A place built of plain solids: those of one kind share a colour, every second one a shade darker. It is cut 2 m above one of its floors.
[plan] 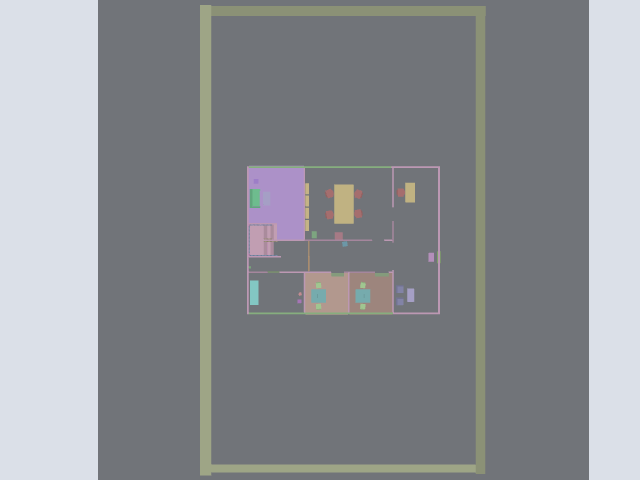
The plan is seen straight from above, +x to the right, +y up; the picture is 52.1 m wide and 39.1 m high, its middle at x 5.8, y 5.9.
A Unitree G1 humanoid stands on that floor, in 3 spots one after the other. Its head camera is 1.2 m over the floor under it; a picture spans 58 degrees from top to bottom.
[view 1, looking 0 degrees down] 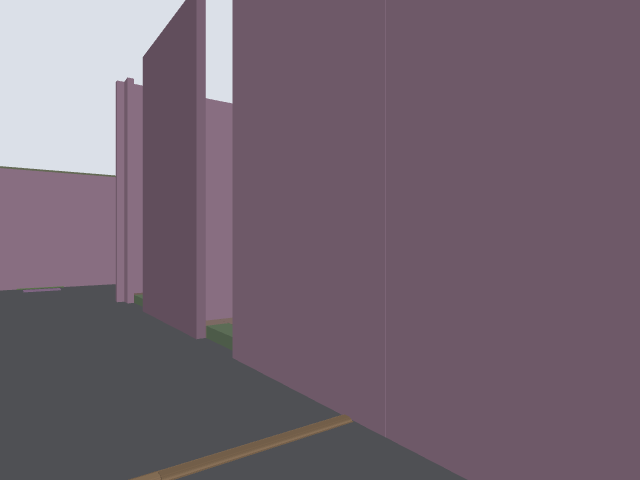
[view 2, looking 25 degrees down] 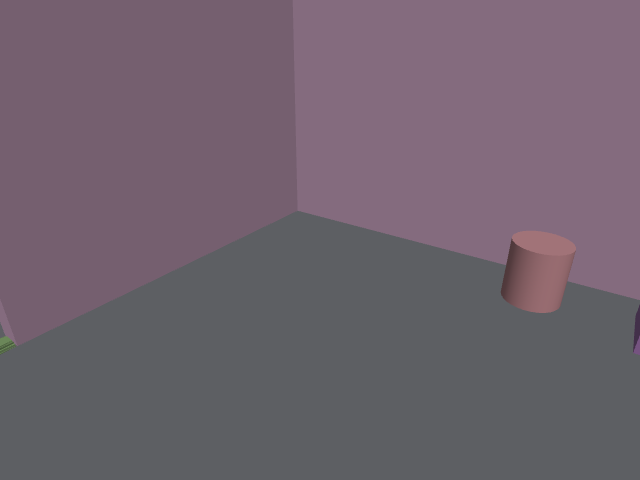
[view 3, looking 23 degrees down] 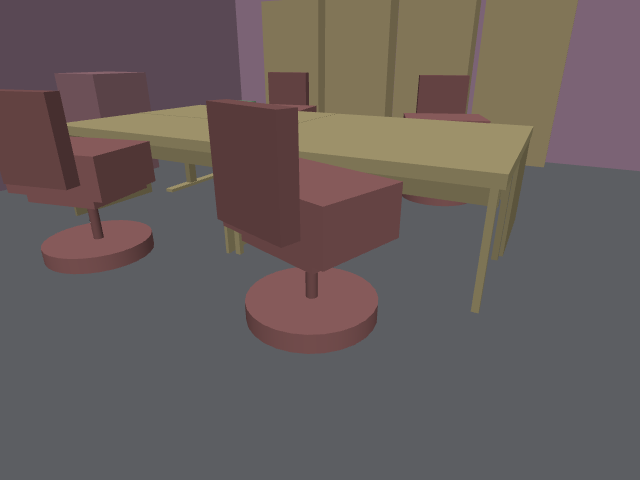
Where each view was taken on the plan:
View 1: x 2.63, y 5.21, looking -36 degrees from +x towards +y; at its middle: wall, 3.18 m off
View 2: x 2.02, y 1.30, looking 35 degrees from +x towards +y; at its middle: ground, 2.84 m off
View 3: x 10.55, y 10.56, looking -152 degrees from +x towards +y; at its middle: task_chair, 1.59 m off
